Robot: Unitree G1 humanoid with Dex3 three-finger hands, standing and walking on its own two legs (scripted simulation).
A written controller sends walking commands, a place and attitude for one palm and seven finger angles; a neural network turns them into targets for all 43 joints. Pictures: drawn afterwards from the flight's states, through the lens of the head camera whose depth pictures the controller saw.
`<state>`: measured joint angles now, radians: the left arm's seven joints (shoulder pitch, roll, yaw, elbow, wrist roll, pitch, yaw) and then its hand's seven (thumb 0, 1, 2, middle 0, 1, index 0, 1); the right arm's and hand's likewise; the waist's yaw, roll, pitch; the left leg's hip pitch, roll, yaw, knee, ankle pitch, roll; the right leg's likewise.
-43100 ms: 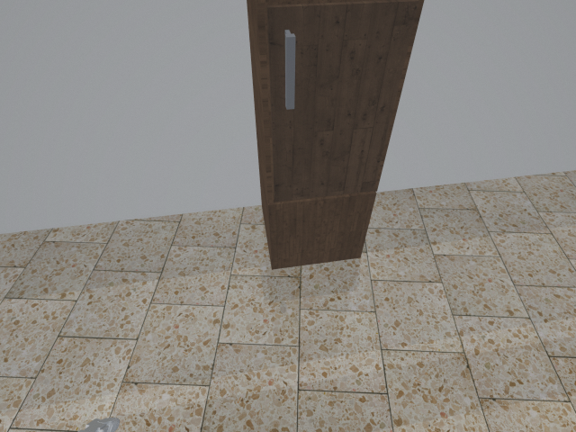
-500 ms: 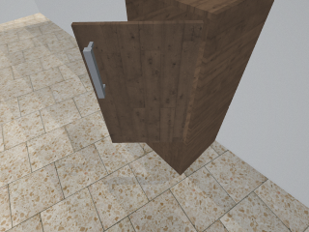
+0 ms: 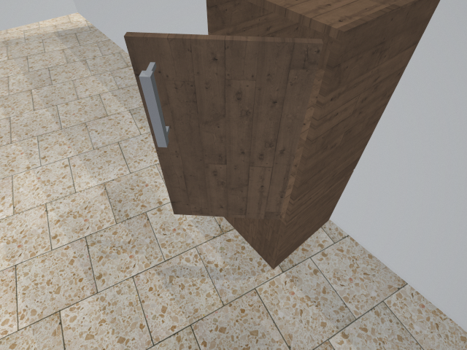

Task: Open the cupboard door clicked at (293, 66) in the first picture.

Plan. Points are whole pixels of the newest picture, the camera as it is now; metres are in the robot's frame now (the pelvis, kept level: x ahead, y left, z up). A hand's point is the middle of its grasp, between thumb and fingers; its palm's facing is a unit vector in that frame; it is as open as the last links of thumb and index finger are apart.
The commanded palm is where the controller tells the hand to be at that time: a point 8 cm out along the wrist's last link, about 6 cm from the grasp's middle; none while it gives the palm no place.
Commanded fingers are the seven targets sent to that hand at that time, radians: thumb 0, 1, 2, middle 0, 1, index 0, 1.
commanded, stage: raise the hand with hooked fingers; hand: left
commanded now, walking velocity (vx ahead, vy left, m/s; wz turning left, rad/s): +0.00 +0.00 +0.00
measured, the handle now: (158, 107) +0.54 +0.20 +0.12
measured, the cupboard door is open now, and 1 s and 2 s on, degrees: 47 47 47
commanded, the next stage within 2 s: none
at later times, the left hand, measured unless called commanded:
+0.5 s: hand out of the picture +0.12 +0.23 -0.01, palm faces +0.17 -0.98 -0.06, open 9.4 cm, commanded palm +0.12 +0.27 +0.00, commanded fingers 0.00 0.22 0.61 -0.25 -0.74 -0.25 -0.74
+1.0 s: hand (71, 287) +0.19 +0.26 +0.05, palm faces +0.02 -1.00 -0.09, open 12.5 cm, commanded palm +0.16 +0.32 +0.07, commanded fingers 0.00 -0.36 0.36 -0.29 -1.11 -0.29 -1.11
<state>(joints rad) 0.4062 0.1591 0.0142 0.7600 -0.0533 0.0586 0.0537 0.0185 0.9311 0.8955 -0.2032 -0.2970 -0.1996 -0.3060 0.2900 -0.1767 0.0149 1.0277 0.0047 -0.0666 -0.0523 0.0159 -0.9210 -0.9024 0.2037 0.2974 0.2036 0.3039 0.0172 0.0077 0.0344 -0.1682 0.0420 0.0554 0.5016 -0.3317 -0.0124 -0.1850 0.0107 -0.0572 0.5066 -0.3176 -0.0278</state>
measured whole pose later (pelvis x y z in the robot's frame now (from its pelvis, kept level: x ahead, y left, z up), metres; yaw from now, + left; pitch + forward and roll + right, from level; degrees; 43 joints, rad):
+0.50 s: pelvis -0.06 +0.01 -0.06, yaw +3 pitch +7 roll -2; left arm 0.43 0.22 0.18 0.02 -0.24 -0.45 -0.22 0.01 0.44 0.70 -0.24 -0.59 -0.23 -0.60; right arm 0.19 -0.25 -0.01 0.50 0.01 -0.25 -0.06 0.01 -0.90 -0.90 0.20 0.30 0.20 0.30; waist 0.05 -0.01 -0.08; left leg -0.68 0.03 -0.02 1.02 -0.46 0.00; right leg -0.65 -0.03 -0.12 0.97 -0.46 -0.03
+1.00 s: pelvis -0.05 +0.03 -0.03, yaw +2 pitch +5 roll -2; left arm 0.19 0.32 0.27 0.08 -0.29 -0.20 -0.34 0.00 -0.14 0.45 -0.27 -0.96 -0.27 -0.97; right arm 0.30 -0.29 0.04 0.61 0.04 -0.28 -0.09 0.02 -0.90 -0.90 0.21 0.30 0.21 0.30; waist 0.01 0.03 -0.05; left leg -0.51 0.01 0.02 0.83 -0.40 0.03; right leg -0.48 -0.03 -0.08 0.77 -0.37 0.01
